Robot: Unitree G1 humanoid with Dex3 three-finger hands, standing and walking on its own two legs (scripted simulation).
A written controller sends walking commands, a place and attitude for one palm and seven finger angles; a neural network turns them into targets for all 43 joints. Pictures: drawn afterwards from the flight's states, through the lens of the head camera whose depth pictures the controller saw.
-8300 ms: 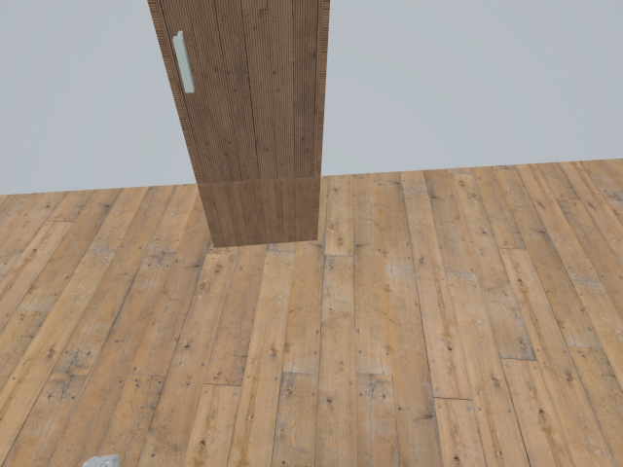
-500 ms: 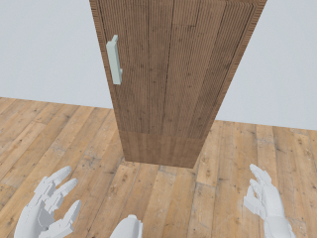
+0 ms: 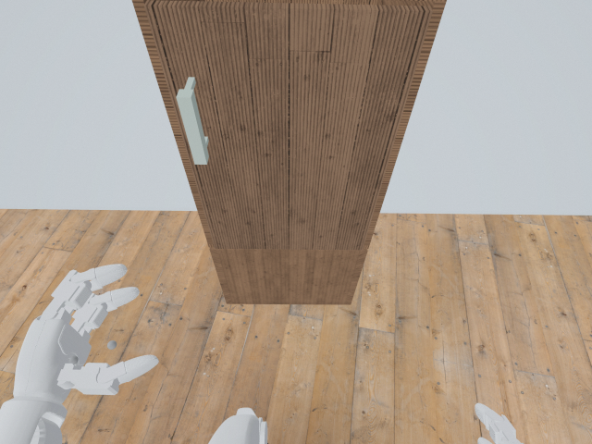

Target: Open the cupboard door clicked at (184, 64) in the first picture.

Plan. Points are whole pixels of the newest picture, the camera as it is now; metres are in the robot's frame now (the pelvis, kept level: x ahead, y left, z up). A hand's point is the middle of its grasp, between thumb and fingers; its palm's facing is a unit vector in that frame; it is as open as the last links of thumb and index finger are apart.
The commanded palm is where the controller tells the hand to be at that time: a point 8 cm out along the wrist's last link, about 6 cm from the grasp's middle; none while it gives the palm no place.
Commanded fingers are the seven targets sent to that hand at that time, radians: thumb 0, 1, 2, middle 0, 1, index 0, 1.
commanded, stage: raise the hand with hooked fingers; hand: left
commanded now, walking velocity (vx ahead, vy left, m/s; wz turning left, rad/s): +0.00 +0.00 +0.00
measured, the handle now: (196, 122) +0.59 +0.20 +0.10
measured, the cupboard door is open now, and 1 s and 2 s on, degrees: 0 0 0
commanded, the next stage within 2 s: move the hooked fingers beside the handle in 1.14 s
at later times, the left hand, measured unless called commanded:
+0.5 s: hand (43, 291) +0.27 +0.31 +0.10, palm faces +0.07 -1.00 -0.04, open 13.9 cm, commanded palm +0.25 +0.35 +0.10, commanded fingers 0.00 -0.50 0.30 -0.30 -1.20 -0.30 -1.20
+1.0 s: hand (40, 275) +0.28 +0.31 +0.11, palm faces +0.06 -1.00 -0.03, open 14.0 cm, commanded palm +0.25 +0.36 +0.11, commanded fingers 0.00 -0.50 0.30 -0.30 -1.20 -0.30 -1.20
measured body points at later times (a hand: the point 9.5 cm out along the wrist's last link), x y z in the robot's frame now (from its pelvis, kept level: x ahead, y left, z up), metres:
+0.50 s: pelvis +0.00 +0.04 +0.03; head +0.04 +0.06 +0.47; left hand +0.26 +0.36 +0.10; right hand +0.20 -0.19 -0.04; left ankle +0.08 +0.09 -0.67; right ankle -0.03 -0.08 -0.67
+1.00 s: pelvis +0.00 +0.03 +0.03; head +0.03 +0.05 +0.48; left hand +0.27 +0.36 +0.11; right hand +0.15 -0.22 -0.04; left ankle +0.08 +0.09 -0.67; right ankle -0.02 -0.08 -0.67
